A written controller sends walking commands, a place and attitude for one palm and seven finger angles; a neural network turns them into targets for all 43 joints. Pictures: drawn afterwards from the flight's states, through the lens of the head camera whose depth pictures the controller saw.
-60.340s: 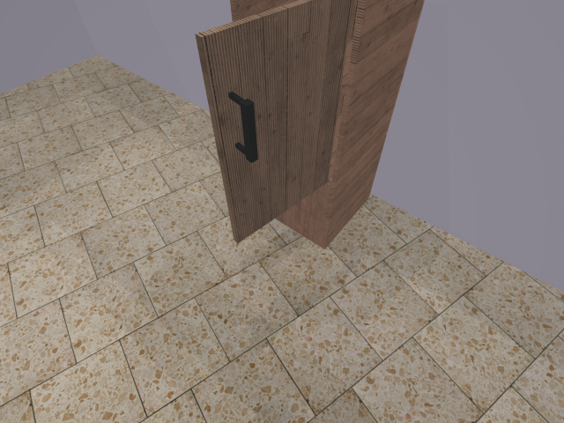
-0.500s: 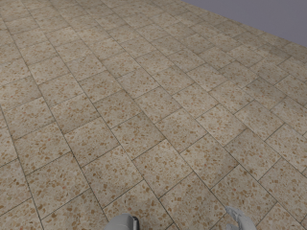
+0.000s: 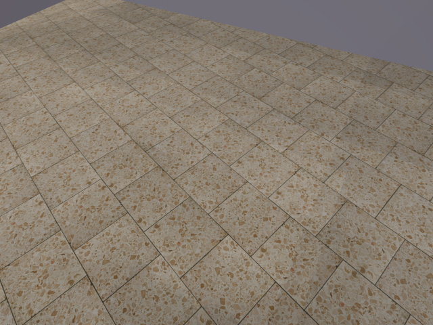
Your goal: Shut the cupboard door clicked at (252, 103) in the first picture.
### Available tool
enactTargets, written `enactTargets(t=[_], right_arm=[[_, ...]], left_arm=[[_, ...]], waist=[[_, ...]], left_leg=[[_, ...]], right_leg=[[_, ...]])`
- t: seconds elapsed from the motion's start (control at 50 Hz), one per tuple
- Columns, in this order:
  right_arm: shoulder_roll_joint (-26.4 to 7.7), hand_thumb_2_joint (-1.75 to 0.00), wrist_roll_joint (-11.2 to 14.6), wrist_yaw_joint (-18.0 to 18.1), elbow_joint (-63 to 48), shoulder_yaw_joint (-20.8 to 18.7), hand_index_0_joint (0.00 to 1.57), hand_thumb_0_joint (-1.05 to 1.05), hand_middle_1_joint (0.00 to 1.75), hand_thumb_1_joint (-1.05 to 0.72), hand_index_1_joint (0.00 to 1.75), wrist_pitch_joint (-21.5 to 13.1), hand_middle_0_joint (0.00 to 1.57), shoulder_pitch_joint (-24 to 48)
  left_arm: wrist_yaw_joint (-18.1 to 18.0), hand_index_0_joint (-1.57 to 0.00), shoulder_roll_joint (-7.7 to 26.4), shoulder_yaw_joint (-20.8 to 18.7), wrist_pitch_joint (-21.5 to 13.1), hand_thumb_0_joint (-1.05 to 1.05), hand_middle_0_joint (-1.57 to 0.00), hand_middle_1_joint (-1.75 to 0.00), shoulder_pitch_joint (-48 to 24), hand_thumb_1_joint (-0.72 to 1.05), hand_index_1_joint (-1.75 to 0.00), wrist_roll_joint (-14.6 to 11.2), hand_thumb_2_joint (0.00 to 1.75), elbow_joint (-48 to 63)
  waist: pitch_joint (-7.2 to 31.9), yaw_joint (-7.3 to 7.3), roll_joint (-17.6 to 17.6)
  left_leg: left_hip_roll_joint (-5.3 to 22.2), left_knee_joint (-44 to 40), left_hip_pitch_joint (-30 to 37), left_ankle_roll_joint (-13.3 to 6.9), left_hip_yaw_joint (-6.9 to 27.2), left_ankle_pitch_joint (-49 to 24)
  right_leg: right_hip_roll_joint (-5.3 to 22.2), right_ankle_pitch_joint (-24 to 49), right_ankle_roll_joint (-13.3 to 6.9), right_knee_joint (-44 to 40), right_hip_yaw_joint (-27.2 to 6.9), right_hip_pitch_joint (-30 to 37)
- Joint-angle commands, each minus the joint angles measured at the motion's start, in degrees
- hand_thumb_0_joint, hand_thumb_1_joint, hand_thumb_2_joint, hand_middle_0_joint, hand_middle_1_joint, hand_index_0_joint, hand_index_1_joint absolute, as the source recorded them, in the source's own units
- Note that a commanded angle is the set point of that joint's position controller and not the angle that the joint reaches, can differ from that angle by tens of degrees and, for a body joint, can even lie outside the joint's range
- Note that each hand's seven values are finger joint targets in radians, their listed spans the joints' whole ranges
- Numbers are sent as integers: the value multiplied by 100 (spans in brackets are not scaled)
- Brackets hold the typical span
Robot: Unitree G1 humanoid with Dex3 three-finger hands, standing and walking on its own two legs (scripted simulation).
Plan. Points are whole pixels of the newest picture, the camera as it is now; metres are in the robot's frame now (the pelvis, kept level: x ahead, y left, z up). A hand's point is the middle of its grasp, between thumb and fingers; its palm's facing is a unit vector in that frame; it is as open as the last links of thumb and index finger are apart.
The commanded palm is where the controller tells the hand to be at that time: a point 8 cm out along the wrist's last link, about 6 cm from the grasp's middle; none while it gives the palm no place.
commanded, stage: turn to face it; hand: left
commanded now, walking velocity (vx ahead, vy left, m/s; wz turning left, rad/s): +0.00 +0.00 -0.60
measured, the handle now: out of the picture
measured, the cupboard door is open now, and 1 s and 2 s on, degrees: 23 23 23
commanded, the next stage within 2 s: none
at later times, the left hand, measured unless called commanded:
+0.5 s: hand (109, 317) +0.15 +0.25 -0.16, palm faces -0.17 -0.96 -0.20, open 7.3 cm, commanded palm none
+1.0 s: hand (171, 271) +0.25 +0.13 -0.14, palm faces -0.56 -0.78 -0.26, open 7.3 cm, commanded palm none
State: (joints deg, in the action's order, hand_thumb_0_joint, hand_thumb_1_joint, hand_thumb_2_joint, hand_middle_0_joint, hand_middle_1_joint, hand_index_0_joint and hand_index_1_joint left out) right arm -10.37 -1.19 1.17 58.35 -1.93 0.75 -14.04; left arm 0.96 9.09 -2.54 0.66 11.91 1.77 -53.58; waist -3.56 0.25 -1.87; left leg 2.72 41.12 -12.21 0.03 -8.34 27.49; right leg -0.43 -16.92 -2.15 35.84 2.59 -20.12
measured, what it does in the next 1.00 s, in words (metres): steps on the spot, turning right: left foot, then right foot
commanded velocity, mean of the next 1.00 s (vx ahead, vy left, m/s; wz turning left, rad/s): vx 0.00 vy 0.00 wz -0.60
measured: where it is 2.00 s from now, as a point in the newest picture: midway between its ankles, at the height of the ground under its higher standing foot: outside the picture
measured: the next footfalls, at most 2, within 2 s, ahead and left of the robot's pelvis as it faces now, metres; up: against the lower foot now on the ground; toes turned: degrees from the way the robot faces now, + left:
left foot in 0.40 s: +0.13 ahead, +0.14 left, +0.00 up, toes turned -11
right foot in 0.90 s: +0.00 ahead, -0.08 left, +0.00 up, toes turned -36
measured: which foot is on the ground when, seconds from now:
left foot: up 0.00-0.38, down 0.40-0.90, up 0.92-1.00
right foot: down 0.00-0.40, up 0.42-0.88, down 0.90-1.00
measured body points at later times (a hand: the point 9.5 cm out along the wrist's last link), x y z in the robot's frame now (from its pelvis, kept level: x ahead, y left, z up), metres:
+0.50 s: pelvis +0.05 +0.06 +0.01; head +0.08 +0.09 +0.46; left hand +0.16 +0.30 -0.15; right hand +0.12 -0.21 -0.10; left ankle +0.09 +0.15 -0.72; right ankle +0.01 -0.08 -0.67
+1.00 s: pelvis +0.04 +0.03 +0.00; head +0.06 -0.01 +0.45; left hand +0.28 +0.17 -0.12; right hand -0.10 -0.20 -0.15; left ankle +0.08 +0.16 -0.67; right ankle -0.03 -0.05 -0.72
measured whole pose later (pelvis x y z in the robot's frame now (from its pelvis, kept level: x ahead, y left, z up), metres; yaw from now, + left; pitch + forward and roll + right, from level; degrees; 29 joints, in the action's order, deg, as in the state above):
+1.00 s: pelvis +0.04 +0.03 +0.00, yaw -35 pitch +1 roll +0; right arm -15.8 -1.1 0.9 55.4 -3.8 3.9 -15.4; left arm 1.0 11.5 -2.9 2.1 8.7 1.4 -49.6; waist -3.8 -1.6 -3.4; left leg 7.2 59.1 -25.0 3.6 -5.9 28.0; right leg -0.3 -19.4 -1.2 33.7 2.1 -15.9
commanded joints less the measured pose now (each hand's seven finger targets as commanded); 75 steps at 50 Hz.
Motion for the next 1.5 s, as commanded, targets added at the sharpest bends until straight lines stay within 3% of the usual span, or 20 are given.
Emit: enactTargets(t=[0.0, 0.1, 0.28, 0.34, 0.38, 0.4, 0.44, 0.54, 0.76, 0.84, 0.86, 0.88, 0.9, 0.94, 1.02, 1.18, 1.26, 1.28, 1.32, 1.48], right_arm=[[-564, -90, 58, 97, -626, -155, 20, 0, 30, -90, 30, -12, 20, 162], [-445, -90, 30, 27, -633, -144, 20, 0, 30, -90, 30, 85, 20, 320], [-522, -90, 97, 50, -999, -172, 20, 0, 30, -90, 30, 22, 20, 675], [-628, -90, 123, 81, -893, -200, 20, 0, 30, -90, 30, -47, 20, 160], [-1564, -90, -14, 120, -944, -333, 20, 0, 30, -90, 30, -155, 20, -132], [-1705, -90, -46, 146, -1002, -349, 20, 0, 30, -90, 30, -96, 20, -179], [-1353, -90, -72, 138, -1216, -222, 20, 0, 30, -90, 30, -132, 20, 497], [-1104, -90, -30, 167, -1207, -155, 20, 0, 30, -90, 30, -150, 20, 386], [-1331, -90, -71, 69, -782, -336, 20, 0, 30, -90, 30, -113, 20, -309], [-1434, -90, -19, 18, -790, -387, 20, 0, 30, -90, 30, -81, 20, -84], [-1300, -90, 25, -7, -839, -370, 20, 0, 30, -90, 30, -70, 20, -8], [-763, -90, 52, -32, -1066, -237, 20, 0, 30, -90, 30, -41, 20, 56], [-907, -90, 18, 9, -1199, -204, 20, 0, 30, -90, 30, 59, 20, 311], [-843, -90, 38, 8, -1177, -236, 20, 0, 30, -90, 30, 121, 20, 391], [-887, -90, 6, -7, -938, -246, 20, 0, 30, -90, 30, 97, 20, 108], [-748, -90, 64, 28, -1169, -208, 20, 0, 30, -90, 30, 44, 20, 521], [-770, -90, 110, 66, -1064, -215, 20, 0, 30, -90, 30, -26, 20, 56], [-999, -90, 86, 89, -987, -243, 20, 0, 30, -90, 30, -85, 20, -153], [-1792, -90, -26, 134, -1061, -357, 20, 0, 30, -90, 30, -114, 20, -473], [-1174, -90, -41, 173, -1187, -195, 20, 0, 30, -90, 30, -141, 20, 89]], left_arm=[[-251, -20, 1263, -392, -97, 0, -20, -30, 820, 90, -30, -68, 90, 169], [-255, -20, 1068, -364, -98, 0, -20, -30, 422, 90, -30, -79, 90, 298], [-184, -20, 1366, -482, 14, 0, -20, -30, 381, 90, -30, -4, 90, 379], [-176, -20, 1304, -482, 84, 0, -20, -30, 48, 90, -30, -42, 90, 469], [-102, -20, 773, -357, 132, 0, -20, -30, 241, 90, -30, -157, 90, 682], [-90, -20, 984, -368, 150, 0, -20, -30, 37, 90, -30, -99, 90, 739], [-17, -20, 1111, -463, 201, 0, -20, -30, 199, 90, -30, 0, 90, 636], [103, -20, 955, -440, 306, 0, -20, -30, 252, 90, -30, -31, 90, 583], [130, -20, 744, -286, 276, 0, -20, -30, -482, 90, -30, -49, 90, 871], [92, -20, 937, -325, 200, 0, -20, -30, 40, 90, -30, -56, 90, 732], [57, -20, 1226, -391, 147, 0, -20, -30, 465, 90, -30, -28, 90, 612], [-27, -20, 1908, -502, 49, 0, -20, -30, 648, 90, -30, 38, 90, 555], [-100, -20, 2101, -513, 80, 0, -20, -30, 843, 90, -30, -70, 90, 486], [-196, -20, 1755, -506, 108, 0, -20, -30, 206, 90, -30, -59, 90, 641], [-179, -20, 1352, -349, 1, 0, -20, -30, -147, 90, -30, -94, 90, 729], [-160, -20, 1524, -441, 32, 0, -20, -30, 162, 90, -30, -26, 90, 617], [-152, -20, 1492, -446, 109, 0, -20, -30, -201, 90, -30, -56, 90, 664], [-145, -20, 1275, -398, 138, 0, -20, -30, -204, 90, -30, -106, 90, 714], [-84, -20, 952, -318, 150, 0, -20, -30, -40, 90, -30, -134, 90, 865], [116, -20, 909, -409, 316, 0, -20, -30, -33, 90, -30, -62, 90, 666]], waist=[[692, 216, 1441], [951, 31, 525], [728, 109, 1068], [706, -199, 938], [816, -228, -1629], [617, -331, -1420], [296, 51, -1002], [366, 90, -706], [580, -271, -1083], [684, 48, -838], [834, 268, -211], [755, 396, 1878], [728, 533, 1869], [395, 221, 1333], [568, -75, 1079], [644, 115, 1005], [638, -197, 1035], [745, -272, 482], [964, -339, -1536], [582, -52, -760]], left_leg=[[-49, 2646, -2165, 256, 918, 478], [59, 2189, -1832, 415, 891, -508], [-180, 196, -1154, 407, 832, -412], [-208, -1381, 270, 365, 829, -1429], [1949, -2568, 1325, -345, 2875, -2078], [2524, -2618, 688, -851, 3115, -2316], [2097, -2738, -8, -880, 2505, -2064], [1428, -2409, 362, -559, 973, -3047], [1858, -1938, 840, -741, 364, -3741], [1793, -1127, 213, -306, -31, -3187], [1500, -336, -359, 3, -296, -2371], [565, 1055, -1968, 396, -551, 517], [271, 2134, -2278, 406, 216, 1013], [424, 2707, -2669, 378, 794, 174], [363, 2336, -2206, 563, 790, -677], [35, 712, -1685, 543, 723, -351], [-158, -1179, -139, 434, 680, -1315], [230, -1911, 674, 351, 906, -1778], [2537, -2344, 1149, -746, 2909, -3298], [1591, -2197, 805, -637, 853, -3626]], right_leg=[[1970, 4311, -1168, -1618, -2602, 1984], [1314, 3703, -855, -1531, -1684, 1562], [1174, 3091, -861, -1330, -2292, 1123], [824, 2131, -423, -941, -2284, 122], [-469, -1357, 225, 838, -982, -1403], [-242, -1981, 335, 2062, -646, -1271], [-6, -1357, 410, 3055, -654, -1279], [178, -447, 595, 3369, -357, -1305], [248, -768, 454, 1164, 228, -527], [171, 342, 220, -564, 324, 798], [554, 1037, 62, -1288, -176, 1583], [2008, 2526, -479, -1837, -2259, 2307], [2399, 3454, -912, -1735, -2652, 1843], [1945, 2067, -952, -1882, -2259, 1468], [1348, 3087, -726, -1533, -1392, 1409], [1343, 3262, -957, -1262, -2115, 1445], [968, 2650, -513, -808, -2240, 460], [555, 1845, -225, -427, -1927, -117], [-294, -2033, 334, 2019, -571, -1194], [227, -627, 603, 3225, -335, -1299]])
